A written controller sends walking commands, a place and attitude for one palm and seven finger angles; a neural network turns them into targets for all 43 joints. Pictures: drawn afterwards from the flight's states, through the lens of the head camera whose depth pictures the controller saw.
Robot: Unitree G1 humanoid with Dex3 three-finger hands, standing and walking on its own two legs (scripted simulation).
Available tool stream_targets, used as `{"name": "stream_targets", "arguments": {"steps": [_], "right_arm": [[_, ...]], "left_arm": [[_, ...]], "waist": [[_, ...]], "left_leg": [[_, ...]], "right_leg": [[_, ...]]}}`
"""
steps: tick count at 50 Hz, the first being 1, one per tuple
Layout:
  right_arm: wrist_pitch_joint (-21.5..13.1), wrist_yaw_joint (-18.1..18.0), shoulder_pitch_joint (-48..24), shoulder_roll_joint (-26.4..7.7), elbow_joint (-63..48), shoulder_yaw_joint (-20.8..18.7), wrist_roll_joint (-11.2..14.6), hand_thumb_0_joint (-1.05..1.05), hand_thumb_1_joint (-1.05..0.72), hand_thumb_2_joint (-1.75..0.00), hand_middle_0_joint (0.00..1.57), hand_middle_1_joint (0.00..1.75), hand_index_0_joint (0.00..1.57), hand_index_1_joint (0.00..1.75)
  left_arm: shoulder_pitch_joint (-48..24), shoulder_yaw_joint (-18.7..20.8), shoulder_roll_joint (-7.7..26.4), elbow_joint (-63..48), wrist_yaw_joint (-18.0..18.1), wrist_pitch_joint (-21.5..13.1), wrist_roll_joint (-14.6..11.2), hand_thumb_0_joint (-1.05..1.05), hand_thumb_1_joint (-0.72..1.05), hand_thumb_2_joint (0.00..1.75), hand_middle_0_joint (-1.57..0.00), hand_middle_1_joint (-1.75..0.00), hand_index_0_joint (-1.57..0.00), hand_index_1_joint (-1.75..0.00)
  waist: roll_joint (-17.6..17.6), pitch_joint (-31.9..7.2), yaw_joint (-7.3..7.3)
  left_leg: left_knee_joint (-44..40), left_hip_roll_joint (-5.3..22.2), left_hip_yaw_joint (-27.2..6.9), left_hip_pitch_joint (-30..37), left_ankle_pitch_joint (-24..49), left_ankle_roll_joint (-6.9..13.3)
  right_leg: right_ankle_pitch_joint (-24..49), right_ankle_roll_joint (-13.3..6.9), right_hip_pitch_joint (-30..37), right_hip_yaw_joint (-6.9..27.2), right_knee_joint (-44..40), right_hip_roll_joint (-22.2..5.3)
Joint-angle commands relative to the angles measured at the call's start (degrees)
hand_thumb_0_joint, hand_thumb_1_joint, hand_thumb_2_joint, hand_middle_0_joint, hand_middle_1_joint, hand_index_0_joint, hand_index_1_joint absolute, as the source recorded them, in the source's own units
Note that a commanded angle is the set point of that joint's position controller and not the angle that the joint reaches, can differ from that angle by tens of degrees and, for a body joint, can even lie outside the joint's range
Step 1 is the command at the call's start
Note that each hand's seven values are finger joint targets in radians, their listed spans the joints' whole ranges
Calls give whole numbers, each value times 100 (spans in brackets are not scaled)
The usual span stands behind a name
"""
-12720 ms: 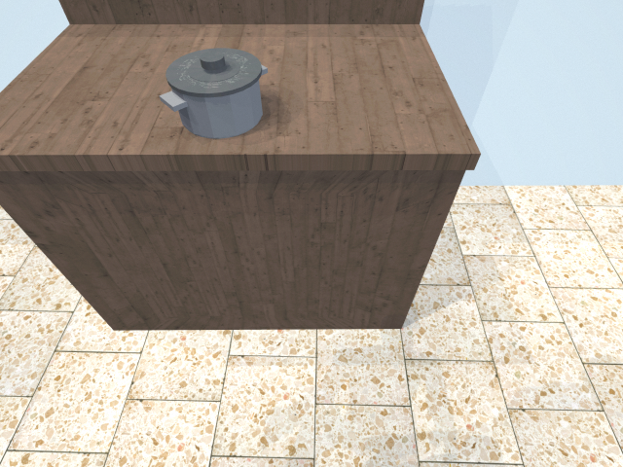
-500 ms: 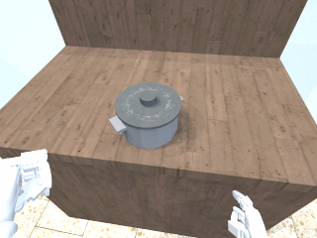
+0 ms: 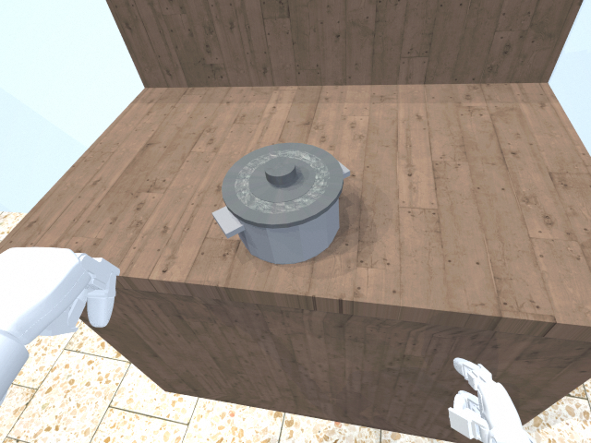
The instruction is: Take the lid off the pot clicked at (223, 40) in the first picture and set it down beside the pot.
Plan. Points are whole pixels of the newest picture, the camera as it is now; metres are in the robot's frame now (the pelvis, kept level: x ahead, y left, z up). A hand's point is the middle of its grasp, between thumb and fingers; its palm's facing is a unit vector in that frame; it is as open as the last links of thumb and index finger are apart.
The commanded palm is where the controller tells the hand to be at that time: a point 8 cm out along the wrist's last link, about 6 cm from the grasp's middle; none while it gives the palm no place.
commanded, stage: reach forward and open the fingers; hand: left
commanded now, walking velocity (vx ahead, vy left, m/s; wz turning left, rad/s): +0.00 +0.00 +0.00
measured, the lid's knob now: (280, 170) +0.44 +0.09 +0.15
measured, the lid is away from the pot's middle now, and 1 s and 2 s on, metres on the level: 0.00 0.00 0.00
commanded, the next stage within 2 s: move the open hand above the knob in 0.78 s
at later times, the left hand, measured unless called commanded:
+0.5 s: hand (80, 267) +0.23 +0.25 +0.19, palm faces -0.10 +0.01 -0.99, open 8.1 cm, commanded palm +0.21 +0.25 +0.26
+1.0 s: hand (106, 222) +0.28 +0.24 +0.21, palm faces -0.12 +0.00 -0.99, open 10.1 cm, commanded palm +0.25 +0.23 +0.28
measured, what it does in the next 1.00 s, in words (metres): stands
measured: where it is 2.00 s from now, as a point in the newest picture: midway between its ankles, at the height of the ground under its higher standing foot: outside the picture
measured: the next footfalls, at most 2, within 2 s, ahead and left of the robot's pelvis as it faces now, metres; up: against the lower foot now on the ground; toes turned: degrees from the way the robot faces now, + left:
none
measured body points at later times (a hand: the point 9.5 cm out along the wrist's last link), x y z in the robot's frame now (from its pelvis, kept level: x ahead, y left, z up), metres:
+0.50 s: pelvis -0.04 +0.00 +0.01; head -0.04 -0.03 +0.45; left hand +0.23 +0.25 +0.25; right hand +0.17 -0.22 -0.08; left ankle +0.00 +0.11 -0.74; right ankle +0.01 -0.14 -0.74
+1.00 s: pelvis -0.05 +0.00 +0.01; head -0.04 -0.05 +0.45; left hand +0.28 +0.24 +0.27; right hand +0.17 -0.22 -0.09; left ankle +0.00 +0.11 -0.74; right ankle +0.01 -0.14 -0.74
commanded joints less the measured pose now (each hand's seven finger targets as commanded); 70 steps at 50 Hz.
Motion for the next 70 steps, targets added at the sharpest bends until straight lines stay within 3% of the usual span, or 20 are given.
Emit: {"name": "stream_targets", "arguments": {"steps": [1,4,8,13,16,19,24,26,30,33,39,42,44,48,50,55,58,59,63,70], "right_arm": [[-484,-189,-693,-510,-977,-211,18,0,-90,-90,20,30,20,30],[-671,-242,-857,-469,-1120,-149,-59,0,-90,-90,20,30,20,30],[-676,-223,-643,-494,-837,-195,-45,0,-90,-90,20,30,20,30],[-744,-130,-811,-452,-906,-222,-23,0,-90,-90,20,30,20,30],[-729,-113,-786,-490,-856,-200,-22,0,-90,-90,20,30,20,30],[-752,-77,-1018,-445,-944,-172,21,0,-90,-90,20,30,20,30],[-776,13,-1083,-419,-921,-178,63,0,-90,-90,20,30,20,30],[-704,25,-974,-488,-843,-211,71,0,-90,-90,20,30,20,30],[-766,40,-1031,-482,-865,-196,57,0,-90,-90,20,30,20,30],[-721,6,-1027,-474,-825,-173,90,0,-90,-90,20,30,20,30],[-826,37,-1170,-443,-953,-164,128,0,-90,-90,20,30,20,30],[-751,-10,-1001,-507,-838,-159,109,0,-90,-90,20,30,20,30],[-814,4,-1070,-495,-877,-166,134,0,-90,-90,20,30,20,30],[-754,13,-968,-490,-845,-181,144,0,-90,-90,20,30,20,30],[-771,69,-933,-526,-845,-193,128,0,-90,-90,20,30,20,30],[-739,121,-923,-530,-810,-199,109,0,-90,-90,20,30,20,30],[-656,148,-941,-510,-841,-213,130,0,-90,-90,20,30,20,30],[-716,198,-1060,-518,-906,-209,143,0,-90,-90,20,30,20,30],[-565,216,-1021,-482,-897,-203,168,0,-90,-90,20,30,20,30],[-573,228,-953,-499,-811,-193,143,0,-90,-90,20,30,20,30]], "left_arm": [[-1560,864,1408,-445,-637,-163,-166,0,34,126,-114,-90,-114,-90],[-1984,1155,1857,-572,-1033,-337,-80,0,24,132,-111,-79,-111,-79],[-2651,1069,1669,428,-1296,-652,-290,0,12,140,-105,-65,-105,-65],[-3502,618,1438,145,-1373,-733,-234,0,-2,144,-98,-47,-98,-47],[-3820,749,1692,573,-1361,-599,-13,0,-11,146,-95,-36,-95,-36],[-4323,657,1697,631,-1326,-461,216,0,-20,149,-91,-26,-91,-26],[-4502,217,1254,892,-1397,-242,271,0,-35,155,-85,-8,-85,-8],[-4988,70,1268,995,-1450,-155,262,0,-35,155,-85,-8,-85,-8],[-5517,140,1447,880,-1497,-92,419,0,-35,155,-85,-8,-85,-8],[-5715,-20,1340,1352,-1582,21,401,0,-35,155,-85,-8,-85,-8],[-5969,-144,1258,1161,-1732,52,498,0,-35,155,-85,-8,-85,-8],[-6383,-75,1426,1621,-1805,72,431,0,-35,155,-85,-8,-85,-8],[-6422,11,1467,1571,-1801,92,515,0,-35,155,-85,-8,-85,-8],[-6711,-560,999,1781,-1936,187,442,0,-35,155,-85,-8,-85,-8],[-6768,-413,1123,1638,-1947,202,502,0,-35,155,-85,-8,-85,-8],[-7178,-343,1256,1695,-1926,331,627,0,-35,155,-85,-8,-85,-8],[-7092,-446,1119,1802,-1954,445,622,0,-35,155,-85,-8,-85,-8],[-6912,-333,1121,1641,-1941,445,669,0,-35,155,-85,-8,-85,-8],[-7106,-801,747,1773,-2023,549,624,0,-35,155,-85,-8,-85,-8],[-7862,-797,874,1918,-1925,644,781,0,-35,155,-85,-8,-85,-8]], "waist": [[-761,-844,-107],[-589,-1093,-17],[-722,-646,3],[-418,-841,16],[-525,-803,-11],[-183,-864,8],[-253,-832,-25],[-377,-670,-73],[-153,-1152,-62],[-411,-736,-84],[-263,-1176,-111],[-585,-891,-138],[-459,-1122,-133],[-565,-1017,-177],[-498,-1373,-175],[-411,-1522,-174],[-653,-1321,-132],[-690,-1561,-111],[-738,-1304,-180],[-615,-1710,-233]], "left_leg": [[-524,-110,-4,549,1663,233],[-551,-191,-28,835,2007,281],[-761,-212,71,854,1567,246],[-915,-228,107,1021,1278,238],[-1048,-203,100,904,1008,223],[-1106,-203,32,842,924,203],[-1236,-191,-12,779,680,178],[-1370,-162,-16,674,302,163],[-1315,-209,-18,843,507,194],[-1369,-182,-17,631,167,187],[-1193,-247,25,852,470,223],[-1245,-235,43,696,305,221],[-1128,-269,59,810,611,238],[-1172,-277,85,793,506,230],[-1093,-318,123,968,883,235],[-1019,-340,157,1012,1317,231],[-1032,-303,171,871,1308,228],[-902,-365,181,984,1581,258],[-974,-316,247,843,1264,235],[-916,-372,244,1071,1576,256]], "right_leg": [[1198,3,409,-246,-643,138],[1427,-31,558,-215,-750,188],[933,-21,404,-330,-957,168],[596,-65,491,-287,-1015,199],[309,-104,517,-272,-1037,235],[215,-211,511,-182,-1009,335],[172,-243,463,-220,-960,390],[-4,-204,452,-266,-946,315],[107,-266,608,-221,-877,331],[-120,-235,379,-254,-894,325],[86,-281,420,-191,-862,399],[-60,-230,365,-258,-892,315],[124,-287,388,-197,-893,386],[104,-231,397,-259,-858,309],[421,-275,584,-252,-828,329],[822,-301,740,-224,-753,320],[892,-278,724,-226,-720,302],[1165,-330,762,-176,-737,352],[920,-241,658,-222,-698,288],[1176,-299,790,-190,-661,310]]}}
